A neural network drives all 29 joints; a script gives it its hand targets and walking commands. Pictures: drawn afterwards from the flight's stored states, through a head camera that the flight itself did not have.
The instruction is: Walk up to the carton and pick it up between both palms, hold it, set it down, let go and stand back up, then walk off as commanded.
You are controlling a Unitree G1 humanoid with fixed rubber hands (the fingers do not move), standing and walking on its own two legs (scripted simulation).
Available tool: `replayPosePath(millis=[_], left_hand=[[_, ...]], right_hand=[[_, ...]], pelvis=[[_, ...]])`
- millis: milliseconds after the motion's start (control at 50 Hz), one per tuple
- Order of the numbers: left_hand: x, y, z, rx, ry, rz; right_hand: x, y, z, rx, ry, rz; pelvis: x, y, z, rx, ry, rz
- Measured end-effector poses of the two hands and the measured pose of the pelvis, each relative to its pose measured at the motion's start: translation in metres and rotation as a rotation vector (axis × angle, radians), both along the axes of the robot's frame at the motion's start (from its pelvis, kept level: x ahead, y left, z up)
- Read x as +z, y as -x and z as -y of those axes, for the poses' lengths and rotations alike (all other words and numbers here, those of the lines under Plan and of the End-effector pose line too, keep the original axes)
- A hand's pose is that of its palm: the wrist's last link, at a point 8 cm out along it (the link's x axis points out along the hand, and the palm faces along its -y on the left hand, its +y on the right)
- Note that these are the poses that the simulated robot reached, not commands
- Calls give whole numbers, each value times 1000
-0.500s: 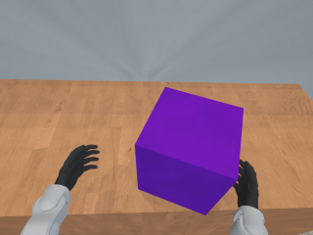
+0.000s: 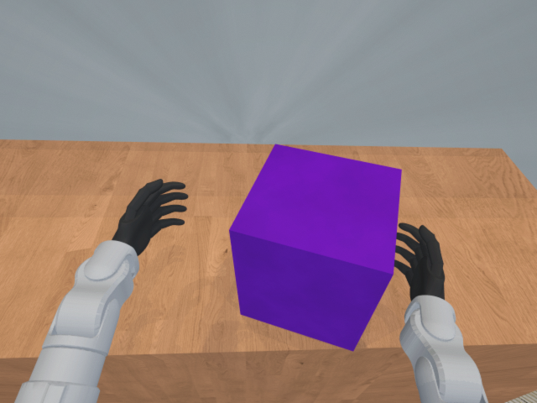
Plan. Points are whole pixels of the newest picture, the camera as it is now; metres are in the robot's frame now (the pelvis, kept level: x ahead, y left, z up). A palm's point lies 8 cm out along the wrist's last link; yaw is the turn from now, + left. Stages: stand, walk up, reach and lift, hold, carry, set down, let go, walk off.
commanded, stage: reach and lift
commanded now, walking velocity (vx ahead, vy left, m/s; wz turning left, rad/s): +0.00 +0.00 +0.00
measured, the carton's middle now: (314, 248) +0.37 -0.05 +0.01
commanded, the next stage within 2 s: none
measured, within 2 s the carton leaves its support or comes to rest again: neither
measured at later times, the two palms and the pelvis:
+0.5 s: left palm (162, 176) +0.41 +0.19 +0.13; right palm (426, 221) +0.35 -0.20 +0.12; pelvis +0.01 +0.00 +0.00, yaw +0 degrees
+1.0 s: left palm (175, 158) +0.44 +0.18 +0.13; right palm (426, 204) +0.38 -0.20 +0.13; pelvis +0.01 +0.00 +0.00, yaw +0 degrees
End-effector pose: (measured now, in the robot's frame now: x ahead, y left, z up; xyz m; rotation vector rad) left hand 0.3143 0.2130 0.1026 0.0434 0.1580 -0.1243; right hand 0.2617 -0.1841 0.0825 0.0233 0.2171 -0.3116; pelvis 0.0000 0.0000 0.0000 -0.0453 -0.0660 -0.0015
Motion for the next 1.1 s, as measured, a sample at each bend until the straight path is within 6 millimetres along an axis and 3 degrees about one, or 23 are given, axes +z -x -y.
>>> replayPosePath(millis=[220, 600, 940, 1100], left_hand=[[2, -39, 2, 19, 19, -89], [27, -107, 27, -23, 40, -53], [38, -123, 34, -13, 44, -66], [6, -128, 32, 21, 42, -117]], right_hand=[[28, -42, 13, -56, 18, -6], [38, -97, 16, -66, -25, 11], [47, -111, 20, -58, -13, 28], [31, -112, 29, -84, 17, -4]], pelvis=[[0, 7, 2, 0, -3, 9], [2, -14, 2, 0, -3, -28], [2, -11, 2, 0, -4, -26], [2, -9, 2, -1, -4, -37]])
